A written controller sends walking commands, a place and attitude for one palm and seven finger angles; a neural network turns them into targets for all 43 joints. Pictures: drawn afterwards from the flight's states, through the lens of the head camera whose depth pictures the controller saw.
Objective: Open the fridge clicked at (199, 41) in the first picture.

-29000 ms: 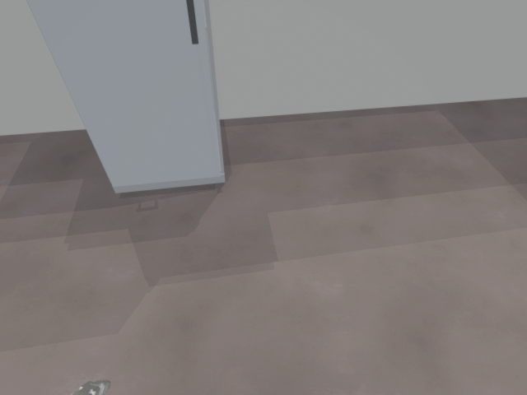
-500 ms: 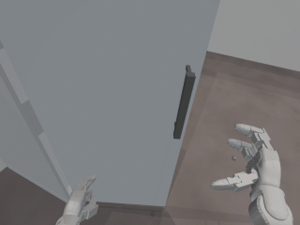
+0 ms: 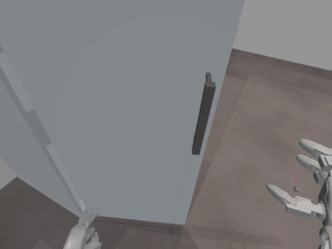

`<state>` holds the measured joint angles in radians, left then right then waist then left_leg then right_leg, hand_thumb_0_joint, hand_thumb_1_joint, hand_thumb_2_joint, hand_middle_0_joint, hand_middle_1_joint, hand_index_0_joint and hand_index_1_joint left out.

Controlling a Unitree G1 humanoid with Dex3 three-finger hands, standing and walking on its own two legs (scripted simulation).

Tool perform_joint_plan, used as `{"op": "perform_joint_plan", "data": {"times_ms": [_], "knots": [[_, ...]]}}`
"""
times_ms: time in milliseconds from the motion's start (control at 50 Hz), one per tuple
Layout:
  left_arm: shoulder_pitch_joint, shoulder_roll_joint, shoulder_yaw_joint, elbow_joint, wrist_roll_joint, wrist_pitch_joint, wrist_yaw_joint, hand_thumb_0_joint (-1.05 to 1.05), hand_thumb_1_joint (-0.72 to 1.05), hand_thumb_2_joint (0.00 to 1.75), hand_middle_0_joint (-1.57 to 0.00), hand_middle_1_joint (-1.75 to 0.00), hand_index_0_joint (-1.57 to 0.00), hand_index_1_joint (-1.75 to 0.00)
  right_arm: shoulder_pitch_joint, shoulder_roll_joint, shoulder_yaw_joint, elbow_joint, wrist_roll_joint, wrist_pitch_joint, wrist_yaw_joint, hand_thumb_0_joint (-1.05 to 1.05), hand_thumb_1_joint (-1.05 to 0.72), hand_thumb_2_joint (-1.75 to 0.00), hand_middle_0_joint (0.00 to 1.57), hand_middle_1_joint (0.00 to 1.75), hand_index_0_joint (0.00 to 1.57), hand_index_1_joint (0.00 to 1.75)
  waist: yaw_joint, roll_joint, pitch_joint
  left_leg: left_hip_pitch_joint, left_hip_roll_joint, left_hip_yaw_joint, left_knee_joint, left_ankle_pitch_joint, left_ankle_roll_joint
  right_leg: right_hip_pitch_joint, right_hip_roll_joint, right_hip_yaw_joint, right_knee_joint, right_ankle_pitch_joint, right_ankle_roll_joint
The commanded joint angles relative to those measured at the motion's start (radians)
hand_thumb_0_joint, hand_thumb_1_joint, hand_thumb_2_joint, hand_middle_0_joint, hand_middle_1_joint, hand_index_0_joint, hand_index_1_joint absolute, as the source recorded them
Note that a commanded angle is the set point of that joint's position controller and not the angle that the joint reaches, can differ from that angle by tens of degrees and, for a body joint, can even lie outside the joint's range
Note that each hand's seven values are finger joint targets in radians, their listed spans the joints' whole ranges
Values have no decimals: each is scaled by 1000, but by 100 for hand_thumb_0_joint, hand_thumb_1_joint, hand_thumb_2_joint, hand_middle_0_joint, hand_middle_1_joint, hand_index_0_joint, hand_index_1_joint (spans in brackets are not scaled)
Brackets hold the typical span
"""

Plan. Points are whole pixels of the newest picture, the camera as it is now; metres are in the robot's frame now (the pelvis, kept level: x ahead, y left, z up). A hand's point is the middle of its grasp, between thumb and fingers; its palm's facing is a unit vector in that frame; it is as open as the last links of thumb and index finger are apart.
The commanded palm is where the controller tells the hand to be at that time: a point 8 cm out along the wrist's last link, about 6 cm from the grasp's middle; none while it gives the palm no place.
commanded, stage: draw the hand back to the body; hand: right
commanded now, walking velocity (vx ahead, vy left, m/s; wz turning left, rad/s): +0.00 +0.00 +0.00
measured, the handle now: (201, 117) +0.41 -0.09 +0.13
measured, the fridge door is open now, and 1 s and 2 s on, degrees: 67 67 67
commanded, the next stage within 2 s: step back with the hand held close in 0.64 s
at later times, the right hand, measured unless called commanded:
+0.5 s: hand (326, 192) +0.18 -0.28 +0.15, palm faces +0.50 +0.80 -0.34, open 7.5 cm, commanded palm +0.13 -0.31 +0.17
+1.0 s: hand (318, 191) +0.18 -0.27 +0.16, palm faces +0.40 +0.80 -0.45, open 7.4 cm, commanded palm +0.12 -0.31 +0.17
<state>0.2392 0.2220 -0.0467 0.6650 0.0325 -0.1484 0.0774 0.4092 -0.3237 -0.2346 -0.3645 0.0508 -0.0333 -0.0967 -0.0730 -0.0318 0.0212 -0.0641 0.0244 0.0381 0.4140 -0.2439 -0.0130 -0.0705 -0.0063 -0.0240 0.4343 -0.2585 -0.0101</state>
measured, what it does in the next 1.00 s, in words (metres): stands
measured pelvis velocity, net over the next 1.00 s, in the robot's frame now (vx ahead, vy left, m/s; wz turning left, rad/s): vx -0.02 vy -0.01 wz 0.00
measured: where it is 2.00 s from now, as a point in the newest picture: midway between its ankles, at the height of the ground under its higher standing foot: outside the picture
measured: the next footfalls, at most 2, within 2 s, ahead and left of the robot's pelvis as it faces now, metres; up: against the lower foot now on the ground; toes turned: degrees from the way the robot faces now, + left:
left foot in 1.52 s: -0.09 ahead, +0.10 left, +0.00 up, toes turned -5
right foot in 1.94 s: -0.10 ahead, -0.13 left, +0.00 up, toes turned -2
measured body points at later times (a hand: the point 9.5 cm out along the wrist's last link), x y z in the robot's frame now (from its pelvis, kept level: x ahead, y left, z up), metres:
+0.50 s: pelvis +0.00 -0.01 +0.00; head -0.04 +0.00 +0.45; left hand +0.19 +0.20 -0.07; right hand +0.15 -0.32 +0.17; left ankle +0.00 +0.13 -0.74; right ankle -0.01 -0.11 -0.74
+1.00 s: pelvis -0.02 -0.01 +0.00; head -0.01 +0.00 +0.45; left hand +0.17 +0.23 -0.08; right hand +0.16 -0.31 +0.18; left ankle +0.00 +0.13 -0.74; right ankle -0.01 -0.11 -0.74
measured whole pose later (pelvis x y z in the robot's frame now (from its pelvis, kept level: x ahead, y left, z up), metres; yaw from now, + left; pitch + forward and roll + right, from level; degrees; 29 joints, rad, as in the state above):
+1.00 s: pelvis -0.02 -0.01 +0.00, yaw +0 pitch -1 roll +1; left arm 0.18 0.24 -0.01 0.58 0.02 -0.06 0.08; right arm 0.49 -0.38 -0.37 -0.45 0.04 -0.13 -0.11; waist -0.02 -0.03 0.02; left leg -0.21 0.03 0.04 0.43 -0.20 -0.03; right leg -0.23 0.00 -0.02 0.47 -0.23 -0.02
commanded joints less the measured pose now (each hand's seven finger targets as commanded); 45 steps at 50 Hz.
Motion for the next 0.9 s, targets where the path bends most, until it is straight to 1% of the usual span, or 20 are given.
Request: {"op": "perform_joint_plan", "data": {"times_ms": [0,80,180,240,300,320,400,440,480,500,560,580,680,720,740,760,780,800,820,880], "knots": [[-169,110,48,-171,-7,-61,10,0,90,90,-20,-30,-20,-30,-117,-166,-130,-215,-2,-80,-13,0,-47,-69,22,55,22,55,-12,-27,-49,-9,-13,9,-76,141,27,-27,-3,15,-92,201,-10],[-169,115,56,-168,-8,-57,9,0,90,90,-20,-30,-20,-30,-99,-192,-172,-197,1,-80,-13,0,-61,-76,21,47,21,47,-18,-14,-38,-11,-17,9,-86,140,28,-25,-4,12,-98,201,-9],[-167,116,60,-162,-9,-55,8,0,90,90,-20,-30,-20,-30,-107,-219,-217,-211,2,-84,-17,0,-79,-85,20,36,20,36,-20,-50,-51,0,-18,9,-81,150,32,-20,-4,17,-102,220,-2],[-166,115,62,-161,-12,-48,7,0,90,90,-20,-30,-20,-30,-124,-224,-235,-204,9,-83,-16,0,-90,-90,20,30,20,30,-17,-24,-47,-3,-19,9,-85,145,30,-21,-7,18,-106,214,-3],[-165,115,60,-160,-12,-48,7,0,90,90,-20,-30,-20,-30,-124,-186,-192,-181,9,-73,-11,0,-90,-90,20,30,20,30,-9,-50,-18,-21,-15,10,-92,139,28,-18,-7,14,-107,205,-5],[-166,116,60,-161,-12,-46,7,0,90,90,-20,-30,-20,-30,-144,-183,-184,-191,8,-73,-11,0,-90,-90,20,30,20,30,-7,-20,-21,-19,-19,13,-90,129,27,-20,-8,21,-113,197,-4],[-169,116,59,-161,-11,-48,7,0,90,90,-20,-30,-20,-30,-147,-192,-191,-200,4,-72,-15,0,-90,-90,20,30,20,30,-10,-32,-36,-8,-19,11,-89,116,30,-17,-7,26,-119,183,-3],[-169,115,60,-161,-6,-52,9,0,90,90,-20,-30,-20,-30,-150,-221,-217,-227,2,-77,-21,0,-90,-90,20,30,20,30,-18,-45,-78,13,-17,9,-82,147,32,-4,-1,25,-111,213,-3],[-171,117,59,-160,-6,-49,8,0,90,90,-20,-30,-20,-30,-126,-217,-217,-209,3,-71,-19,0,-90,-90,20,30,20,30,-18,-21,-61,11,-18,10,-89,159,32,-8,-3,22,-107,223,-4],[-176,110,57,-158,-9,-46,6,0,90,90,-20,-30,-20,-30,-135,-200,-202,-208,5,-68,-16,0,-90,-90,20,30,20,30,-12,-41,-32,0,-16,8,-92,147,31,-18,-6,18,-110,211,-3],[-180,108,56,-160,-8,-46,8,0,90,90,-20,-30,-20,-30,-151,-209,-211,-208,5,-72,-18,0,-90,-90,20,30,20,30,-15,-55,-23,-6,-16,8,-97,114,32,-24,-4,22,-117,175,-2],[-180,112,56,-160,-9,-45,7,0,90,90,-20,-30,-20,-30,-141,-209,-211,-194,5,-70,-16,0,-90,-90,20,30,20,30,-16,-38,-8,-10,-19,10,-107,104,32,-29,-4,23,-119,165,-2],[-180,112,58,-161,-7,-47,8,0,90,90,-20,-30,-20,-30,-121,-206,-211,-198,5,-72,-15,0,-90,-90,20,30,20,30,-18,-42,-33,7,-15,9,-103,134,31,-19,-2,17,-112,192,-5],[-181,111,59,-161,-9,-46,7,0,90,90,-20,-30,-20,-30,-138,-205,-205,-220,7,-74,-15,0,-90,-90,20,30,20,30,-15,-41,-43,7,-16,7,-101,135,29,-14,-3,18,-112,194,-6],[-187,112,57,-163,-7,-50,9,0,90,90,-20,-30,-20,-30,-211,-207,-190,-254,3,-80,-16,0,-90,-90,20,30,20,30,-9,-50,-54,4,-14,4,-102,131,28,-8,1,17,-110,186,-8],[-195,125,51,-213,-23,-25,9,0,90,90,-20,-30,-20,-30,-309,-333,-312,-299,-5,-127,-34,0,-90,-90,20,30,20,30,33,-17,36,-109,29,-61,-145,157,22,-103,-19,37,-69,119,-26],[-189,113,47,-191,-22,-8,12,0,90,90,-20,-30,-20,-30,-280,-318,-302,-243,-12,-145,-35,0,-90,-90,20,30,20,30,35,0,43,-124,54,-62,-155,143,29,-118,-13,46,-53,91,-24],[-180,108,51,-182,-14,5,12,0,90,90,-20,-30,-20,-30,-141,-250,-258,-186,-12,-142,-31,0,-90,-90,20,30,20,30,40,51,19,-150,64,-57,-147,172,30,-103,-17,46,-28,130,-24],[-169,114,61,-198,-13,16,9,0,90,90,-20,-30,-20,-30,-67,-212,-230,-186,-13,-140,-25,0,-90,-90,20,30,20,30,40,60,-27,-150,74,-53,-126,207,30,-85,-20,45,-5,178,-24],[-156,122,74,-227,-12,36,11,0,90,90,-20,-30,-20,-30,24,-219,-241,-256,-13,-153,-26,0,-90,-90,20,30,20,30,42,-24,-144,-112,76,-36,-48,326,23,-66,-37,43,7,343,-19]]}}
